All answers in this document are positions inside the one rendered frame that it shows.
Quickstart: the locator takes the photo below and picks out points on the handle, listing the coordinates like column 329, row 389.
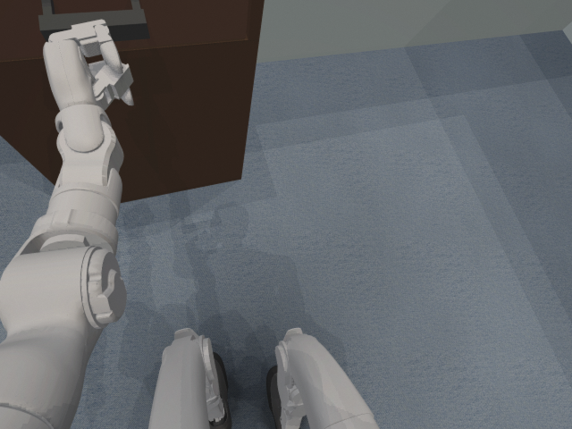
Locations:
column 123, row 25

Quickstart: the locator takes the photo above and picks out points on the left robot upper arm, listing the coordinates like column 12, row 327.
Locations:
column 55, row 305

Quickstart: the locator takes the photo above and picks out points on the cabinet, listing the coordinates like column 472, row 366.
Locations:
column 187, row 128

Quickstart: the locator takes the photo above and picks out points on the robot left shin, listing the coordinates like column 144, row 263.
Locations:
column 213, row 400

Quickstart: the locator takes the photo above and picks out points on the robot left hand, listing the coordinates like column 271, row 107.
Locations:
column 71, row 78

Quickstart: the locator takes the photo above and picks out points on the robot left forearm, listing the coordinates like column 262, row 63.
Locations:
column 85, row 203

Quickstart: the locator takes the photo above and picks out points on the robot left foot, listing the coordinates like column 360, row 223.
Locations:
column 222, row 423

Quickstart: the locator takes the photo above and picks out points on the drawer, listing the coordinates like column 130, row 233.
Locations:
column 168, row 22

